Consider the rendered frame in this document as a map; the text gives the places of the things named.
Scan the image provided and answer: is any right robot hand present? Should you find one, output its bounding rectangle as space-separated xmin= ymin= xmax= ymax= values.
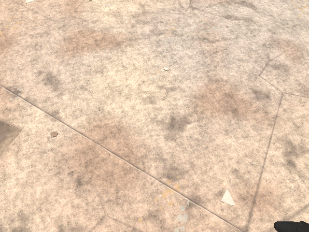
xmin=273 ymin=220 xmax=309 ymax=232

